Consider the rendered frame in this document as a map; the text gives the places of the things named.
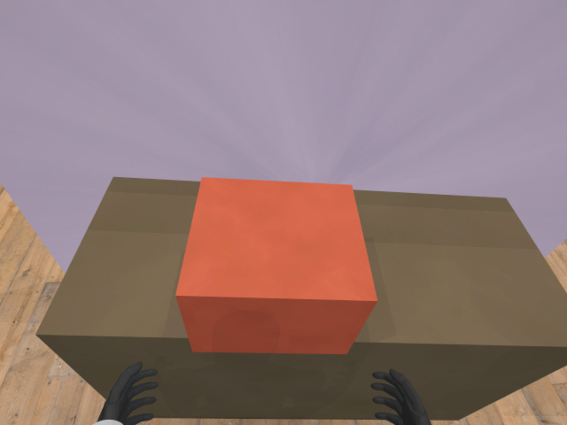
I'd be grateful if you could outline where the left robot hand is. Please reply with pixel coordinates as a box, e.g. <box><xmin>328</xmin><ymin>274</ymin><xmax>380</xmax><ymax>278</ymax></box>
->
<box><xmin>97</xmin><ymin>361</ymin><xmax>159</xmax><ymax>425</ymax></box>

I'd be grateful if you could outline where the right robot hand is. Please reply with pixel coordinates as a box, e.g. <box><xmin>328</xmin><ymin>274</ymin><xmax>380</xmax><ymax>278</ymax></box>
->
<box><xmin>371</xmin><ymin>368</ymin><xmax>431</xmax><ymax>425</ymax></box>

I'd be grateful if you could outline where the pedestal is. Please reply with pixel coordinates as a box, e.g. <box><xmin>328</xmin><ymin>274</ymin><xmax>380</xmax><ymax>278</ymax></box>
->
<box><xmin>35</xmin><ymin>177</ymin><xmax>567</xmax><ymax>421</ymax></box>

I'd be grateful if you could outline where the carton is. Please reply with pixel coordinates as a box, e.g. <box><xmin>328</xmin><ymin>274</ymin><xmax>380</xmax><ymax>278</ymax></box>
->
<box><xmin>175</xmin><ymin>177</ymin><xmax>377</xmax><ymax>354</ymax></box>

